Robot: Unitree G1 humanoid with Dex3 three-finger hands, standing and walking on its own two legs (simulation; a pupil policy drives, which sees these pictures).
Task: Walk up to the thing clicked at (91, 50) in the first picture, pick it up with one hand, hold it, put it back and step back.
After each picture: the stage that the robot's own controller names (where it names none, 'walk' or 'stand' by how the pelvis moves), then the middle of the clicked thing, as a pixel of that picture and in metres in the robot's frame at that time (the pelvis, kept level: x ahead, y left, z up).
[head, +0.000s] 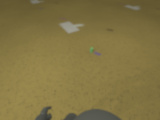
stand; (91, 50) +1.50 -0.04 -0.72
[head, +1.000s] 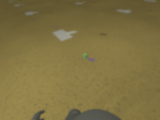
walk; (84, 56) +1.37 +0.20 -0.70
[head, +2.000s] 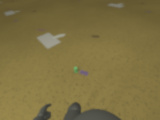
walk; (75, 69) +0.88 +0.30 -0.71
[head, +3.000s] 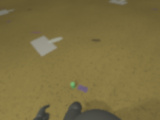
walk; (72, 85) +0.53 +0.29 -0.71
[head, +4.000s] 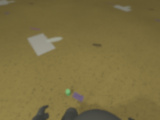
stand; (68, 92) +0.41 +0.26 -0.70
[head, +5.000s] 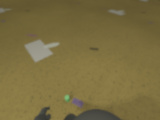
stand; (67, 98) +0.37 +0.27 -0.72
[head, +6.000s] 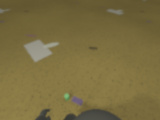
stand; (67, 97) +0.39 +0.28 -0.73
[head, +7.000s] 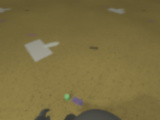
stand; (67, 97) +0.38 +0.28 -0.73
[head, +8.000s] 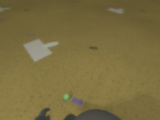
stand; (66, 97) +0.37 +0.28 -0.73
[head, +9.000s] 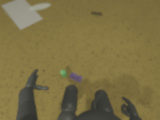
go down; (63, 73) +0.42 +0.28 -0.52
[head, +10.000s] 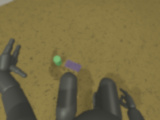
go down; (57, 60) +0.45 +0.32 -0.32
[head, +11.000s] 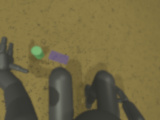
close in; (38, 53) +0.43 +0.35 -0.25
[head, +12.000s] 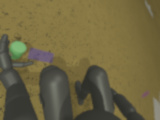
close; (16, 50) +0.41 +0.35 -0.21
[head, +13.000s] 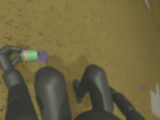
close; (26, 55) +0.41 +0.28 -0.24
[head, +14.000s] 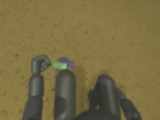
lift; (59, 65) +0.39 +0.24 -0.30
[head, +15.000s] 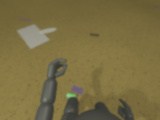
close; (71, 95) +0.31 +0.17 -0.63
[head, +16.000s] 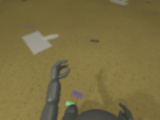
close; (70, 104) +0.25 +0.19 -0.70
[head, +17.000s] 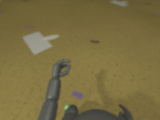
stand; (69, 108) +0.21 +0.19 -0.70
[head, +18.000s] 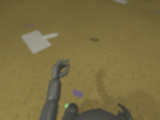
stand; (69, 106) +0.21 +0.19 -0.69
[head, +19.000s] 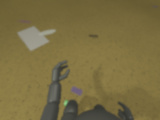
stand; (69, 103) +0.22 +0.19 -0.67
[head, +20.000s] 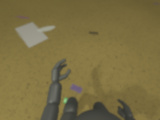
stand; (68, 101) +0.23 +0.19 -0.65
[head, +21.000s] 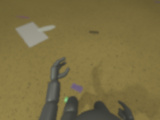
stand; (69, 100) +0.23 +0.19 -0.65
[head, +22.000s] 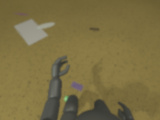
stand; (69, 99) +0.22 +0.20 -0.64
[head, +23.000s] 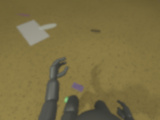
stand; (69, 100) +0.22 +0.19 -0.64
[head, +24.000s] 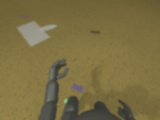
stand; (69, 101) +0.21 +0.19 -0.65
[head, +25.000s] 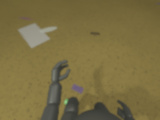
stand; (69, 102) +0.22 +0.19 -0.65
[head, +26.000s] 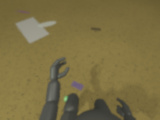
close; (69, 99) +0.22 +0.19 -0.62
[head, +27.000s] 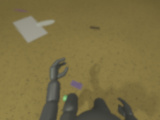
stand; (68, 98) +0.22 +0.19 -0.62
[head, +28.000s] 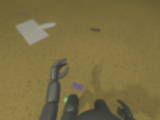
close; (69, 100) +0.22 +0.19 -0.63
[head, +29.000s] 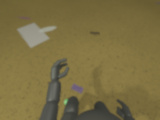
close; (69, 102) +0.22 +0.19 -0.64
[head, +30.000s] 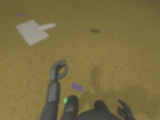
close; (68, 101) +0.21 +0.19 -0.63
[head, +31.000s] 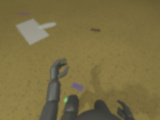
close; (69, 100) +0.21 +0.19 -0.63
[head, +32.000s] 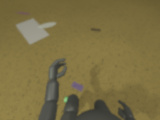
close; (69, 100) +0.21 +0.19 -0.63
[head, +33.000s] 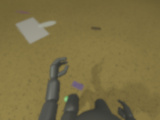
close; (69, 99) +0.21 +0.19 -0.63
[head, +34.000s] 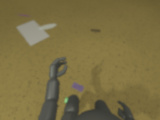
close; (69, 101) +0.21 +0.19 -0.63
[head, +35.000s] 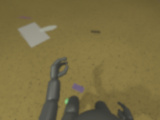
close; (70, 102) +0.21 +0.19 -0.63
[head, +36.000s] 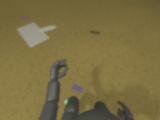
close; (69, 102) +0.21 +0.19 -0.64
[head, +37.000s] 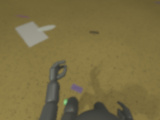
close; (68, 102) +0.21 +0.19 -0.65
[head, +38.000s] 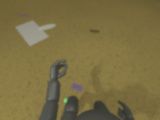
close; (68, 101) +0.21 +0.19 -0.65
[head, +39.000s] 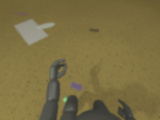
close; (68, 100) +0.22 +0.20 -0.64
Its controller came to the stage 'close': yes
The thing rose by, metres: 0.01
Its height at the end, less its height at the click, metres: -0.02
